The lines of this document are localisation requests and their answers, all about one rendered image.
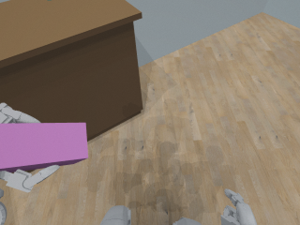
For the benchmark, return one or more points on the table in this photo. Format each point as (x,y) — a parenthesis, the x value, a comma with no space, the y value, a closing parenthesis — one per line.
(71,61)

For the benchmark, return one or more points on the sponge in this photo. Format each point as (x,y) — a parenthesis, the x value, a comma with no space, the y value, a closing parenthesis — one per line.
(32,146)

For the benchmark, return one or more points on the robot right hand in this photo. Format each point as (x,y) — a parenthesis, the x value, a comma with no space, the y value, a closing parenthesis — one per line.
(243,214)

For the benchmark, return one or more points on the robot left hand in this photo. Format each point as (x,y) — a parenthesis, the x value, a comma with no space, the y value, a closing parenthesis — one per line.
(22,180)

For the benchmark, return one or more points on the robot left thigh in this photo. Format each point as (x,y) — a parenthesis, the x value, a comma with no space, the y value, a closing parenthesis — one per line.
(117,215)

